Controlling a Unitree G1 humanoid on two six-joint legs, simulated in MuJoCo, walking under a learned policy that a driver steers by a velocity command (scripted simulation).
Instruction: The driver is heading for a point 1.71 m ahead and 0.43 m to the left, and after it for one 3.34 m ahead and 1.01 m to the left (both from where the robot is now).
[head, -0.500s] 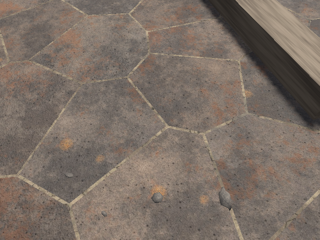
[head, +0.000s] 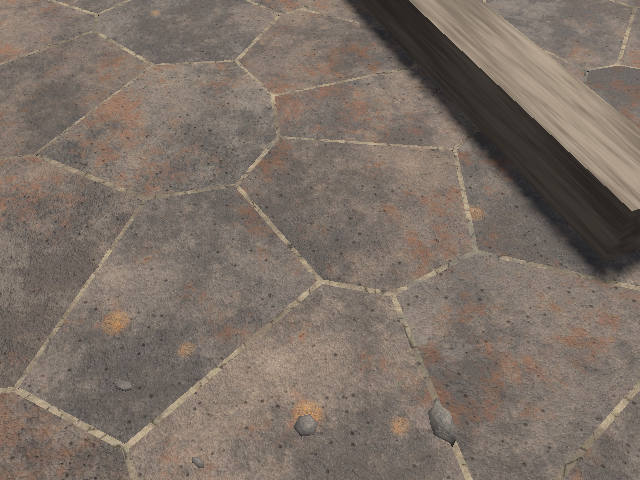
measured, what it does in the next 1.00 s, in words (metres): walks ahead: left foot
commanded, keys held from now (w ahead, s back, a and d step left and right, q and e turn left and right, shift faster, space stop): no key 0.04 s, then w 0.96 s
